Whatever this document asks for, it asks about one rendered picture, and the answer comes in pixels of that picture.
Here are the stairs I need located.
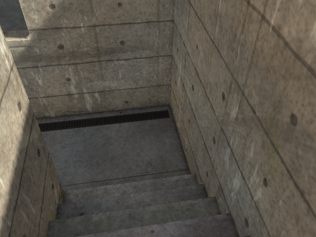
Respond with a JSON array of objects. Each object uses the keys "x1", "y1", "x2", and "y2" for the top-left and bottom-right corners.
[{"x1": 47, "y1": 174, "x2": 250, "y2": 237}]

